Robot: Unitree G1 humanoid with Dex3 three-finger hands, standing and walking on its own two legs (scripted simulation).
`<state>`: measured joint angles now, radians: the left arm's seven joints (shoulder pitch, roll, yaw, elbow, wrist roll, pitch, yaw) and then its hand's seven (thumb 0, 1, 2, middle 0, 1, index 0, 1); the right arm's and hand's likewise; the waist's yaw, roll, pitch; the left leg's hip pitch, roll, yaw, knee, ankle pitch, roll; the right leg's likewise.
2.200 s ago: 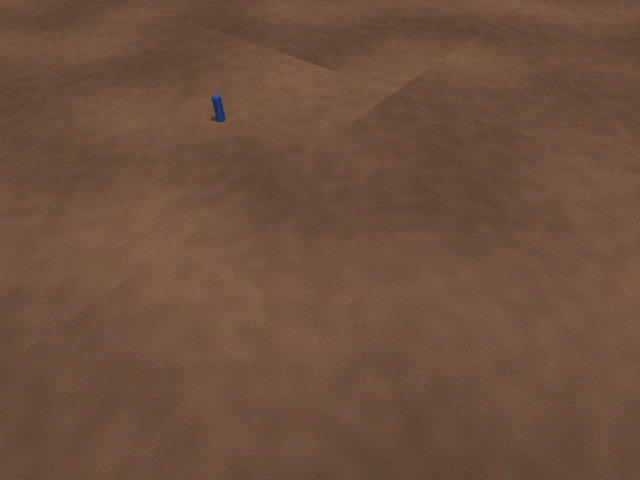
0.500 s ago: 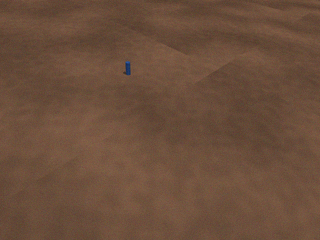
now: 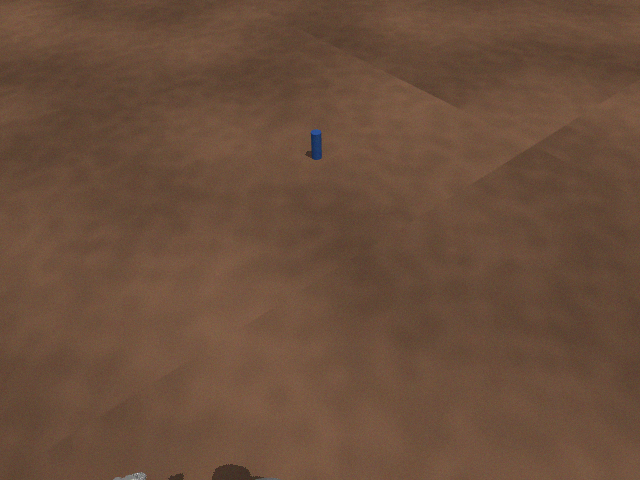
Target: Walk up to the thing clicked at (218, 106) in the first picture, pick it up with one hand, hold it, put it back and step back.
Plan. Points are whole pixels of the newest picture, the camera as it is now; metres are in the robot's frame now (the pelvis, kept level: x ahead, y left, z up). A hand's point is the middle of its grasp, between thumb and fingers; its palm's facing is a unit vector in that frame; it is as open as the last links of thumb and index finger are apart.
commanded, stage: walk up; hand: left
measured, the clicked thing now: (316, 145) +1.79 +0.12 -0.70
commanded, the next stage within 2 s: none
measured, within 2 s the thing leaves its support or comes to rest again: neither
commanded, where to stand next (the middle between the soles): +1.42 -0.08 m, yaw +0 degrees
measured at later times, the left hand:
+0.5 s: hand (159, 341) +0.38 +0.32 -0.15, palm faces -0.06 -0.95 -0.30, open 7.4 cm
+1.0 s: hand (242, 215) +0.67 +0.22 -0.12, palm faces -0.05 -0.93 -0.37, open 7.3 cm
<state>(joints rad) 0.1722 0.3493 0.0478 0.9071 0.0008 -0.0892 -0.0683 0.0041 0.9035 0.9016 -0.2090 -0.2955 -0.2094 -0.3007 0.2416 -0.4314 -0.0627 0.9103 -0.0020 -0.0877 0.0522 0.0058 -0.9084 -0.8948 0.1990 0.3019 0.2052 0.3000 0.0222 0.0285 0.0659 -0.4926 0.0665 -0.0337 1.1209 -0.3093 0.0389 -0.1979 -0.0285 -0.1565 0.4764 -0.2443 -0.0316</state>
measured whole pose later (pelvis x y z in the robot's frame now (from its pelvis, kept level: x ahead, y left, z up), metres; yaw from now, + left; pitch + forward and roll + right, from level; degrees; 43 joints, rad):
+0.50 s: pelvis +0.31 +0.05 +0.01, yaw -1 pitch -2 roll +1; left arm 0.26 0.45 0.05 0.92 -0.01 -0.04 -0.09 0.01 0.91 0.90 -0.20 -0.29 -0.20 -0.30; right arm 0.32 -0.36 -0.05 0.91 0.00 -0.11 0.05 0.00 -0.90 -0.89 0.20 0.30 0.21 0.30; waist -0.01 -0.09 0.06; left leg -0.12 0.01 0.14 0.40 -0.25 0.03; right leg -0.58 -0.08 0.08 1.01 -0.19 0.00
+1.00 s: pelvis +0.57 -0.04 +0.00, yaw -3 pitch -3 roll +1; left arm 0.24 0.37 0.04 0.88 0.00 -0.08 -0.05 0.00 0.90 0.90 -0.21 -0.30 -0.21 -0.30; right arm 0.25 -0.42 -0.06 0.88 0.00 -0.06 0.05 0.00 -0.91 -0.89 0.20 0.30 0.21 0.30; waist 0.01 0.04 0.07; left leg -0.50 0.06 -0.07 1.03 -0.23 0.02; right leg -0.15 0.03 -0.09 0.43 -0.23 -0.07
